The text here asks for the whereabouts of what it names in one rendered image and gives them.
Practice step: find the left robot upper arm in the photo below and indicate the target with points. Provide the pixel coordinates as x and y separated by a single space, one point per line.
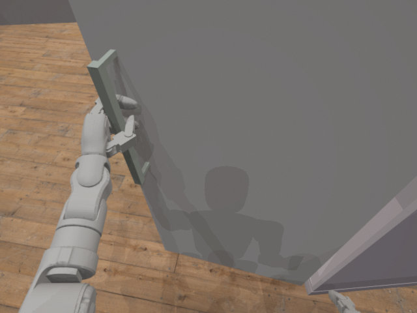
61 298

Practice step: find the right robot hand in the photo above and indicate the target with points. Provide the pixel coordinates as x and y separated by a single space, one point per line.
344 304

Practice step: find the fridge door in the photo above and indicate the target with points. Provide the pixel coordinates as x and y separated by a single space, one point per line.
275 129

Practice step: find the left robot forearm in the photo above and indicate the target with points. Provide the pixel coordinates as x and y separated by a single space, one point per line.
72 256

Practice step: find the left robot hand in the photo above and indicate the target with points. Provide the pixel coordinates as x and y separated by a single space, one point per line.
97 130

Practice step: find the handle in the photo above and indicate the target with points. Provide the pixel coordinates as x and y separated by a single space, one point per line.
104 88

